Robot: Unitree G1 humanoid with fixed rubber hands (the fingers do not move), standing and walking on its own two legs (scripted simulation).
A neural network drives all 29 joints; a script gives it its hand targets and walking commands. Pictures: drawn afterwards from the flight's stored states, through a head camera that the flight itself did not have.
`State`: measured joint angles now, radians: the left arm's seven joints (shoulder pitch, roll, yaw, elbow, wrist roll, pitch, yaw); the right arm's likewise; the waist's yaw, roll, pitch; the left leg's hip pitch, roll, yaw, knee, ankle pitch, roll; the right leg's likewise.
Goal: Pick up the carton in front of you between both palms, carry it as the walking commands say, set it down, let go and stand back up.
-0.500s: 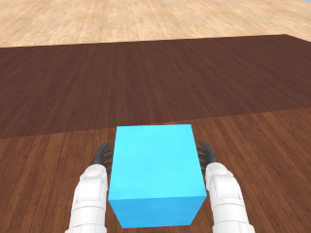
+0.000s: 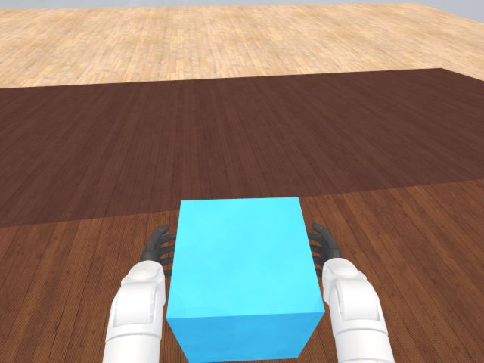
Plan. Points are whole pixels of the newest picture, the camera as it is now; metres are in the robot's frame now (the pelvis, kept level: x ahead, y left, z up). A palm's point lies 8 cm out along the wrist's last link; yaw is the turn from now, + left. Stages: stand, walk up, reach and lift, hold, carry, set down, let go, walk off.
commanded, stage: hold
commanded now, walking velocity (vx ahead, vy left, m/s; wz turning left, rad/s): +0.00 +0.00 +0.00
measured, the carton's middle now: (242, 283) +0.30 +0.00 -0.02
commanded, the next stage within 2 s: carry in 0.68 s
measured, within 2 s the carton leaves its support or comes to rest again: neither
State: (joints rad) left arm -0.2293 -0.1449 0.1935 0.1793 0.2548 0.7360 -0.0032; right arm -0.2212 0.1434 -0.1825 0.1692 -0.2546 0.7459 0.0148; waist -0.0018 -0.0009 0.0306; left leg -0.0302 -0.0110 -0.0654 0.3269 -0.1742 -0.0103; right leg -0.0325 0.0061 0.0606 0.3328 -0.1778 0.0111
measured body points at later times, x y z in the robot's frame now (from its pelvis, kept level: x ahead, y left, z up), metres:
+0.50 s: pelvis -0.01 +0.00 +0.00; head -0.05 +0.00 +0.45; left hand +0.29 +0.15 +0.04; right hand +0.29 -0.15 +0.04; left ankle +0.01 +0.13 -0.75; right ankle +0.01 -0.13 -0.75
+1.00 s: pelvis +0.06 +0.02 -0.01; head +0.02 +0.02 +0.44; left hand +0.36 +0.17 +0.06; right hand +0.35 -0.13 +0.07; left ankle +0.01 +0.13 -0.75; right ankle +0.03 -0.11 -0.73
